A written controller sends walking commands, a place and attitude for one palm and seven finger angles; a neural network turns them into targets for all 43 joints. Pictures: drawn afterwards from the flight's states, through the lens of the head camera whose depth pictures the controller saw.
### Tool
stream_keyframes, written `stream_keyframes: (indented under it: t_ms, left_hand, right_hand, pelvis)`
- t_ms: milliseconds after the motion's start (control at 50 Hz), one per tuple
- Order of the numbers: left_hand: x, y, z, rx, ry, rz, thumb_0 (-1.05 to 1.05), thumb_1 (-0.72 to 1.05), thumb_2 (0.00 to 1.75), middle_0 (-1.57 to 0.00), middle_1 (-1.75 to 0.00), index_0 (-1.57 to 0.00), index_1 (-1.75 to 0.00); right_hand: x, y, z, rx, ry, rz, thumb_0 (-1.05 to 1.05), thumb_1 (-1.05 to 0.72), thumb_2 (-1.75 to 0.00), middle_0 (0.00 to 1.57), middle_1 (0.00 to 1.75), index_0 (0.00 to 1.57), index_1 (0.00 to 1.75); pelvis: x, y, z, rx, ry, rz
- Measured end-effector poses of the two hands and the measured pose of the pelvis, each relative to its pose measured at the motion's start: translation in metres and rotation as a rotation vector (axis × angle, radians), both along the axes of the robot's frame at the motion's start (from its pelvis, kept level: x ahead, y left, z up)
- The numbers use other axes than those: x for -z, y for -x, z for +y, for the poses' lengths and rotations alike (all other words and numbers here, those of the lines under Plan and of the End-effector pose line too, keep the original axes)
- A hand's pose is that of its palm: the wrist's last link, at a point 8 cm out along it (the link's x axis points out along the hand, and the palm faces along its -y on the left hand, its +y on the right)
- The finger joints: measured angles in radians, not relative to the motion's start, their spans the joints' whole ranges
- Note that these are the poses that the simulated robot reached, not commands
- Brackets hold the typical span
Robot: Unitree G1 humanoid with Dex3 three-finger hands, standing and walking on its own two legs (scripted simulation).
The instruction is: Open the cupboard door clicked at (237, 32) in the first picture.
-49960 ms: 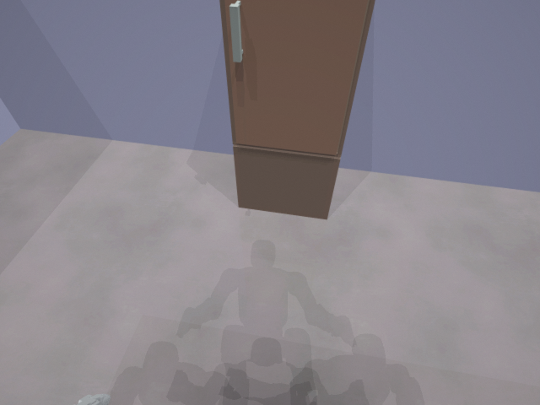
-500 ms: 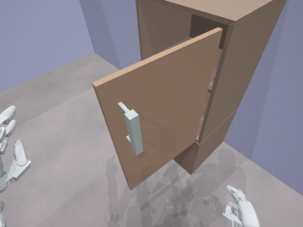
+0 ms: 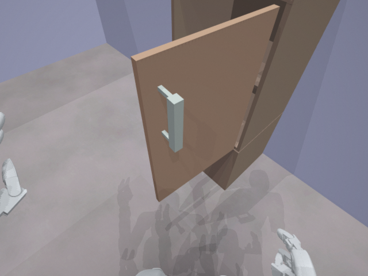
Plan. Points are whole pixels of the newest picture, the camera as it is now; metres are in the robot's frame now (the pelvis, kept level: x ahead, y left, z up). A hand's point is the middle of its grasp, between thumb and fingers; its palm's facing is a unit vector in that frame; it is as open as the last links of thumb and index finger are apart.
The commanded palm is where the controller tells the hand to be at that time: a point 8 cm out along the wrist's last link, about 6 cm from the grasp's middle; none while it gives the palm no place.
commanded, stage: step back with the hand held close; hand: left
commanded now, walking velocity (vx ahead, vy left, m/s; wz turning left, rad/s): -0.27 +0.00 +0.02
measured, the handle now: (169, 120) +0.41 +0.07 +0.11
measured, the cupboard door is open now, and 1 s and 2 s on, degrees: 85 85 85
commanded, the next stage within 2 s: stop stepping back and stand still in 0.42 s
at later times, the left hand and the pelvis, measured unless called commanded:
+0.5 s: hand (22, 233) +0.14 +0.22 +0.17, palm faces +0.30 -0.83 -0.46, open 7.4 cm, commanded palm +0.08 +0.28 +0.19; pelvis -0.08 -0.01 +0.01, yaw -4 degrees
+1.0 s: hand out of the picture +0.07 +0.25 +0.17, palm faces +0.41 -0.81 -0.43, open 7.4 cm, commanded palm +0.01 +0.29 +0.19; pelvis -0.14 +0.00 +0.01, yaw -1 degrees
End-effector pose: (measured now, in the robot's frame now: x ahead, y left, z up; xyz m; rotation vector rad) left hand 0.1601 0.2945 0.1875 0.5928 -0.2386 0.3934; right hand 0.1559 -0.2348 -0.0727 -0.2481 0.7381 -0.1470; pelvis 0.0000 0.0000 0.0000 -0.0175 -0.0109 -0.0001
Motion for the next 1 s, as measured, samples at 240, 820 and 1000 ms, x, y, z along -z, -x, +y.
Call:
stream_keyframes:
  t_ms: [240,820,1000]
  left_hand:
    - [-0.012,0.028,0.016,0.013,-0.023,-0.081,0.02,0.88,0.9,-0.21,-0.3,-0.22,-0.3]
    - [-0.005,0.136,-0.013,-0.005,0.049,0.02,0.01,0.88,0.9,-0.21,-0.3,-0.22,-0.3]
    - [0.004,0.13,-0.002,0.021,0.087,0.002,0.02,0.88,0.9,-0.21,-0.3,-0.21,-0.3]
  right_hand:
    - [0.001,0.043,0.016,0.001,0.009,0.032,0.01,-0.9,-0.9,0.21,0.3,0.2,0.3]
    - [-0.011,0.155,-0.039,0.057,0.05,0.048,0.01,-0.9,-0.9,0.2,0.3,0.2,0.3]
    - [-0.01,0.165,-0.009,0.051,0.011,-0.007,0.02,-0.9,-0.9,0.2,0.3,0.2,0.3]
  pelvis:
    - [-0.003,0.03,0.008,-0.019,0.034,0.001]
    - [-0.015,0.121,-0.018,0.037,-0.027,0.023]
    - [-0.012,0.141,-0.002,0.023,-0.019,-0.01]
